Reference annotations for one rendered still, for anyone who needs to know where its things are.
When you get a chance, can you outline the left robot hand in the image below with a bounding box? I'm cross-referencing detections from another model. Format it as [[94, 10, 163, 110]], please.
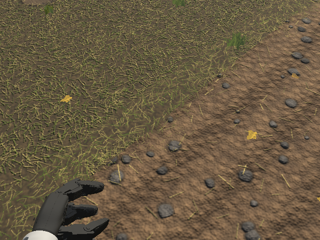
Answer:
[[32, 178, 109, 240]]

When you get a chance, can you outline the left robot forearm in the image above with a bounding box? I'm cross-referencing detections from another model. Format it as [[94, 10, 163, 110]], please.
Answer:
[[23, 230, 58, 240]]

